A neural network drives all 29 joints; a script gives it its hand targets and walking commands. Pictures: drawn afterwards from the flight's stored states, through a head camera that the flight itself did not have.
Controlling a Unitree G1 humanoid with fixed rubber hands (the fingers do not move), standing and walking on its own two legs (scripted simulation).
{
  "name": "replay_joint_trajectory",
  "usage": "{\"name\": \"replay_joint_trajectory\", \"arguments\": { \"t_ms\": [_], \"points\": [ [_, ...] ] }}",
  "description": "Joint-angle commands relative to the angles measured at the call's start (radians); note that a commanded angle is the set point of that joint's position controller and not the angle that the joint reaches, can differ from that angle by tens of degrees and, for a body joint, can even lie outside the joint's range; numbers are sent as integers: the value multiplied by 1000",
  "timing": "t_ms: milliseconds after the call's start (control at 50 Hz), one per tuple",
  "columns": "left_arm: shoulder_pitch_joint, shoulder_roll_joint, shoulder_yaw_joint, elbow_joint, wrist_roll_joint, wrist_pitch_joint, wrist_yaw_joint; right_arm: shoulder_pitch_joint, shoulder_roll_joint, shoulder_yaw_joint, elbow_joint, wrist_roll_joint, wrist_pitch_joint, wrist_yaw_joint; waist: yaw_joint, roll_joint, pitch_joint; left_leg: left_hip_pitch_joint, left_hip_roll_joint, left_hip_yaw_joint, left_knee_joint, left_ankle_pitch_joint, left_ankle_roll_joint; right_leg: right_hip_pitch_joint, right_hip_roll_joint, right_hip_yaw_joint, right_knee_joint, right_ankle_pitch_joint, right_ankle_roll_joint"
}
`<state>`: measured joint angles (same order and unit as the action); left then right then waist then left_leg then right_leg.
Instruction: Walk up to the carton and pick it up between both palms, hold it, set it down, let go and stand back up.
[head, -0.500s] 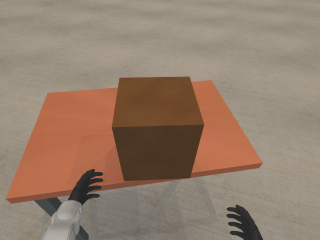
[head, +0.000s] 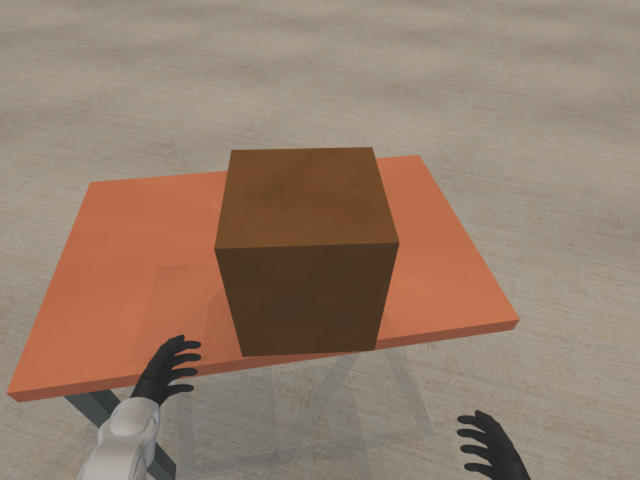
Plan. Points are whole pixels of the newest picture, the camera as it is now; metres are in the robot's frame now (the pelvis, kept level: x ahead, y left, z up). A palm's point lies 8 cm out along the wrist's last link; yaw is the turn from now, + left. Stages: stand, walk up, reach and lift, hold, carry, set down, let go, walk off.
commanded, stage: let go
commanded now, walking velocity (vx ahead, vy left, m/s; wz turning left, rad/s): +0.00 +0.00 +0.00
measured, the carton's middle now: (305, 254) +0.42 +0.05 +0.03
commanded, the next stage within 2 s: stand in 0.02 s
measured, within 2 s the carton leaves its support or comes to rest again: neither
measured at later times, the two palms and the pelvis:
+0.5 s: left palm (149, 419) +0.19 +0.23 -0.04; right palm out of the picture +0.13 -0.23 -0.12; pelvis +0.01 -0.01 -0.01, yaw +6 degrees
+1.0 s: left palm out of the picture -0.01 +0.23 -0.14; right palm out of the picture +0.13 -0.24 -0.13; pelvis +0.02 -0.01 -0.01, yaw +8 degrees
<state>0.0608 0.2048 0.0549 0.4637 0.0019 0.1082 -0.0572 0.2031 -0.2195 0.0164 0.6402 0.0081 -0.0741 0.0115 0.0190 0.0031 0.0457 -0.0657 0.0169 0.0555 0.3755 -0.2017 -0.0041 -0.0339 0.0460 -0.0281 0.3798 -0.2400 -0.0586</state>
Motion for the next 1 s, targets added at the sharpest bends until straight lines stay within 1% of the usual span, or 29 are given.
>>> {"name": "replay_joint_trajectory", "arguments": {
  "t_ms": [0,20,40,60,80,100,140,180,220,240,260,280,300,340,380,420,440,460,500,560,620,640,720,740,800,880,940,960,980],
  "points": [
    [77,47,-23,143,19,104,-4,-87,-105,-31,-113,4,-31,-4,1,-117,79,95,-10,7,-22,76,17,-242,-55,38,-148,61,54],
    [19,171,6,16,47,-23,18,38,-110,-58,-36,-71,28,-6,-27,-44,123,-177,90,-122,1,134,4,-197,-102,78,-110,-44,33],
    [53,163,18,15,47,-73,34,19,-128,-56,-32,-77,55,-3,2,-72,99,-203,100,-124,7,91,10,-185,-128,121,-113,-87,19],
    [56,165,14,13,52,-100,41,30,-114,-53,-35,-69,64,7,-16,-89,56,-218,86,-118,25,59,4,-177,-140,144,-128,-125,3],
    [56,161,15,5,49,-115,48,32,-118,-55,-30,-65,65,13,-17,-89,35,-246,67,-109,34,53,-1,-161,-154,150,-125,-149,-9],
    [55,154,10,-7,49,-124,51,34,-108,-54,-22,-57,62,17,-14,-65,6,-243,53,-100,44,60,-6,-156,-159,152,-116,-156,-12],
    [72,140,5,-13,46,-128,55,21,-110,-53,-12,-59,51,24,0,-62,-20,-256,40,-108,60,72,-3,-151,-172,146,-107,-144,-15],
    [74,152,7,-22,40,-126,61,8,-105,-54,-11,-62,42,33,3,-64,-37,-268,40,-111,67,112,-1,-140,-169,109,-75,-80,-10],
    [111,137,0,-33,38,-130,65,22,-114,-55,11,-61,40,30,6,-5,-81,-264,32,-129,79,135,2,-111,-165,88,-37,-8,-11],
    [122,149,4,-34,38,-134,68,33,-101,-52,26,-59,42,28,12,-18,-97,-255,31,-126,91,145,3,-111,-165,81,-25,29,-8],
    [138,130,-4,-42,35,-135,69,53,-109,-57,34,-62,46,27,4,-26,-71,-259,30,-139,88,144,3,-122,-165,82,-14,46,-12],
    [126,129,-4,-42,31,-134,73,58,-106,-55,37,-62,49,28,-4,-59,-76,-264,27,-139,95,157,5,-118,-163,61,-2,68,-9],
    [144,130,-7,-50,30,-134,73,54,-112,-56,44,-61,54,26,6,-74,-88,-260,24,-144,105,156,7,-118,-156,57,8,98,-4],
    [168,128,-7,-53,29,-131,78,68,-106,-54,57,-59,56,30,1,-65,-98,-249,21,-144,116,179,4,-110,-156,39,39,157,-8],
    [174,124,-6,-67,28,-130,81,64,-102,-53,66,-58,61,28,1,-29,-76,-258,25,-158,121,205,8,-125,-153,32,47,155,-4],
    [199,126,-9,-64,24,-125,82,52,-102,-55,69,-58,66,27,5,-64,-82,-244,26,-169,127,222,14,-131,-151,29,55,167,-4],
    [188,126,-8,-68,24,-124,83,51,-94,-54,73,-56,65,26,-2,-53,-73,-257,25,-163,128,217,10,-129,-145,13,57,172,-1],
    [203,116,-10,-69,23,-124,86,41,-106,-57,75,-59,67,25,7,-69,-87,-247,22,-165,137,223,10,-120,-147,14,61,208,0],
    [200,110,-13,-61,23,-122,85,30,-100,-60,78,-55,73,21,3,-37,-62,-246,12,-160,143,189,7,-149,-153,26,47,190,-5],
    [190,110,-9,-24,21,-118,86,39,-95,-58,90,-47,74,19,-11,-33,-62,-234,16,-168,144,205,9,-149,-145,20,44,163,-9],
    [201,107,-5,30,25,-125,85,19,-96,-63,97,-44,76,2,-6,23,-75,-209,18,-170,153,221,11,-151,-142,21,37,160,-16],
    [204,115,-1,49,25,-128,83,17,-91,-62,96,-42,74,0,-6,-4,-85,-199,20,-170,149,208,12,-152,-141,22,31,147,-16],
    [251,117,2,138,21,-131,83,23,-91,-68,115,-41,74,-11,-7,28,-96,-182,13,-152,166,206,13,-134,-157,32,26,230,-30],
    [264,123,4,154,22,-131,85,14,-77,-65,121,-42,74,-15,3,21,-81,-187,18,-155,166,220,11,-137,-159,28,27,246,-31],
    [288,120,2,217,24,-127,90,10,-87,-70,140,-39,80,-26,3,-11,-78,-183,15,-156,163,205,12,-124,-156,17,15,260,-32],
    [315,125,5,297,24,-123,96,49,-84,-70,185,-38,91,-37,-9,21,-50,-160,14,-155,152,192,11,-144,-168,35,-13,200,-41],
    [334,115,2,346,24,-120,100,38,-81,-67,213,-41,99,-48,0,9,-31,-170,8,-145,142,175,8,-141,-169,31,-30,159,-40],
    [334,108,0,364,22,-118,101,29,-74,-65,215,-39,98,-46,3,-24,-10,-178,14,-150,139,166,9,-148,-173,32,-33,168,-40],
    [344,106,-1,385,22,-117,102,30,-78,-63,221,-36,97,-46,2,-30,-14,-173,10,-148,134,162,11,-149,-176,35,-44,157,-44]
  ]
}}
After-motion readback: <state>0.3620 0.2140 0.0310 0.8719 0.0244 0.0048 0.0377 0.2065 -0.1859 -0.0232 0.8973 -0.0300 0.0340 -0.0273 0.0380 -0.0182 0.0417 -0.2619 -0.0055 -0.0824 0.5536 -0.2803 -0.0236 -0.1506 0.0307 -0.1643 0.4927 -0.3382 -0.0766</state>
